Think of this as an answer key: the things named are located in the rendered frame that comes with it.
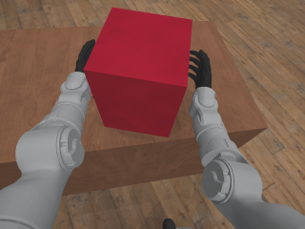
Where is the robot right foot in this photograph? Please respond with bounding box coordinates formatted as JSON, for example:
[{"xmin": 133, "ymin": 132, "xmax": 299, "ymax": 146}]
[{"xmin": 162, "ymin": 219, "xmax": 176, "ymax": 229}]

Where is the robot left forearm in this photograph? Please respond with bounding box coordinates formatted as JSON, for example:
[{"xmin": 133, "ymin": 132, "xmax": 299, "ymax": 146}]
[{"xmin": 15, "ymin": 72, "xmax": 92, "ymax": 171}]

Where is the right robot upper arm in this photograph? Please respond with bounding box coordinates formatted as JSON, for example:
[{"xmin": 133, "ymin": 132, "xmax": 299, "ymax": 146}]
[{"xmin": 200, "ymin": 158, "xmax": 305, "ymax": 229}]

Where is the carton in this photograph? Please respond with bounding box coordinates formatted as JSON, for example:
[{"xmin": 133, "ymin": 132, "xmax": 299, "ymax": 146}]
[{"xmin": 83, "ymin": 7, "xmax": 193, "ymax": 137}]

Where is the robot right hand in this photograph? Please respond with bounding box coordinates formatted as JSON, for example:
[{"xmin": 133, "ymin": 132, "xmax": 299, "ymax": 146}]
[{"xmin": 188, "ymin": 50, "xmax": 212, "ymax": 89}]

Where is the pedestal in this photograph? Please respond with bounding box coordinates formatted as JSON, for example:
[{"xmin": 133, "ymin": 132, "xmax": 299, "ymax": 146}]
[{"xmin": 0, "ymin": 20, "xmax": 269, "ymax": 197}]

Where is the robot left hand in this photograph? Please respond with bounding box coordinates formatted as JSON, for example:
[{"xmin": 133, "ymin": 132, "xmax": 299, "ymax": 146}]
[{"xmin": 75, "ymin": 39, "xmax": 95, "ymax": 73}]

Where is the left robot upper arm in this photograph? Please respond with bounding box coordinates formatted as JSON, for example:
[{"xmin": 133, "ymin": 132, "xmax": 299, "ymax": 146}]
[{"xmin": 0, "ymin": 125, "xmax": 85, "ymax": 229}]

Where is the robot right forearm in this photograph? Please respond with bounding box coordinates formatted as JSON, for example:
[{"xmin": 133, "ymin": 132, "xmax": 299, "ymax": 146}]
[{"xmin": 189, "ymin": 87, "xmax": 252, "ymax": 167}]

